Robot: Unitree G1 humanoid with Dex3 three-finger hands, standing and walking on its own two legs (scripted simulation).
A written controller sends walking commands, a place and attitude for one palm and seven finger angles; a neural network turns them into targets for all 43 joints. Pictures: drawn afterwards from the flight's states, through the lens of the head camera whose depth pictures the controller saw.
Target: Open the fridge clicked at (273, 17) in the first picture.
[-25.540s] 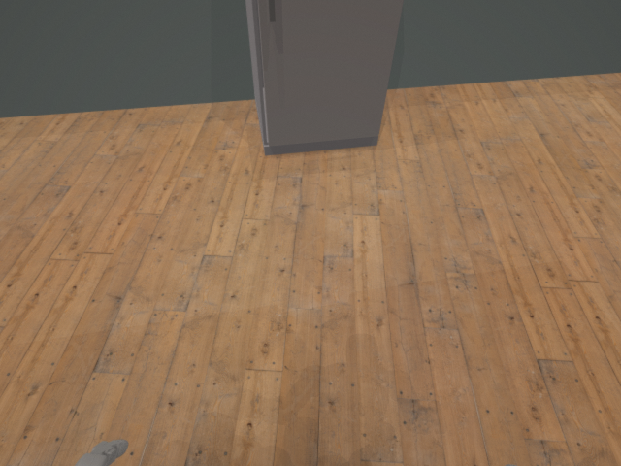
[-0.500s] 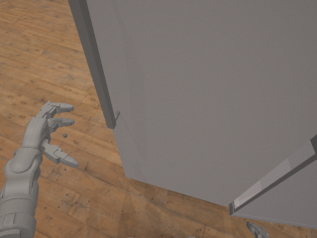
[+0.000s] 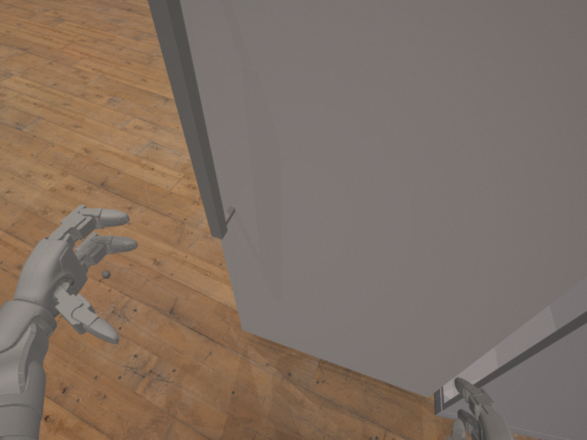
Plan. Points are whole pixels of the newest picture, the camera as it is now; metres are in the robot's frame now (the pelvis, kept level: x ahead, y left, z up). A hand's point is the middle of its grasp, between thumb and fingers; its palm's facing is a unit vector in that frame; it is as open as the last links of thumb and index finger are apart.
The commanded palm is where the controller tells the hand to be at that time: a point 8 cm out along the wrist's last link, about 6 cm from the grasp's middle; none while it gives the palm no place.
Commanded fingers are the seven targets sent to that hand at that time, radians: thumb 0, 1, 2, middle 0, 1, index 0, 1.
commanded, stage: draw the hand back to the body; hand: left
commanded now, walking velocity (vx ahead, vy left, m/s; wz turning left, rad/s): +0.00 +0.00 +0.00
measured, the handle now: (199, 102) +0.47 +0.16 +0.22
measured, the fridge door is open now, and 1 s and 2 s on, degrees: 82 82 82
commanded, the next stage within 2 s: step back with the hand held close in 1.48 s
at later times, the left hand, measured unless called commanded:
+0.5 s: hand (46, 288) +0.24 +0.29 +0.13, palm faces +0.09 -0.98 -0.18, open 14.2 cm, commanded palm +0.20 +0.33 +0.14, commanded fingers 0.00 -0.15 0.39 -0.24 -0.92 -0.24 -0.92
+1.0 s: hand (25, 269) +0.24 +0.28 +0.18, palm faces +0.43 -0.83 -0.37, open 9.7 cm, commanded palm +0.18 +0.32 +0.20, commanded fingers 0.00 0.75 0.83 -0.20 -0.38 -0.20 -0.38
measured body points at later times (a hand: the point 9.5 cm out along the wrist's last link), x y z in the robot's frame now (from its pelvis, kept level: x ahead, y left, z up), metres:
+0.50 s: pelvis -0.01 +0.02 +0.01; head -0.01 +0.04 +0.46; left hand +0.23 +0.34 +0.14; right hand +0.17 -0.21 -0.04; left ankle +0.00 +0.11 -0.71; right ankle +0.02 -0.12 -0.71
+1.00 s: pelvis +0.03 +0.02 +0.03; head +0.01 +0.00 +0.48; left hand +0.21 +0.32 +0.20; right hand +0.21 -0.20 -0.05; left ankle +0.00 +0.11 -0.71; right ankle +0.02 -0.12 -0.71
